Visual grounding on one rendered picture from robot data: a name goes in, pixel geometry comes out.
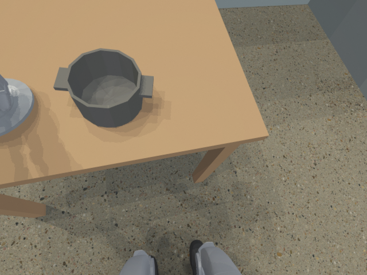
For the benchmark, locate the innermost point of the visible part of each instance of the left robot hand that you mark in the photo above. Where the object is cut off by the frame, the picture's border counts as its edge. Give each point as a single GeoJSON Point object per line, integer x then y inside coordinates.
{"type": "Point", "coordinates": [5, 99]}

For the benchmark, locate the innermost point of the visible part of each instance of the lid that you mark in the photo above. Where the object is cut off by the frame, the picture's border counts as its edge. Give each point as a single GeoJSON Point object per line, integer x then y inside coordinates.
{"type": "Point", "coordinates": [22, 101]}

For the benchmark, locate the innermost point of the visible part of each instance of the pot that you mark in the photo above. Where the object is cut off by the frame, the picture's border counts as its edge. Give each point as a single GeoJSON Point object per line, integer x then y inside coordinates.
{"type": "Point", "coordinates": [106, 85]}

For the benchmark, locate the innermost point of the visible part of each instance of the table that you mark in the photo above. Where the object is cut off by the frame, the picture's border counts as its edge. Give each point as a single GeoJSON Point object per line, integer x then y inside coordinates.
{"type": "Point", "coordinates": [201, 98]}

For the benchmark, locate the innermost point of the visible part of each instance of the left robot shin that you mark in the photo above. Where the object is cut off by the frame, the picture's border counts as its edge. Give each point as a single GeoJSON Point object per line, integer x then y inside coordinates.
{"type": "Point", "coordinates": [140, 252]}

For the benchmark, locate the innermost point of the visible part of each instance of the robot left thigh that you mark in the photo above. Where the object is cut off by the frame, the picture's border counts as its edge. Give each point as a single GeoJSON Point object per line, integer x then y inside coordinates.
{"type": "Point", "coordinates": [139, 265]}

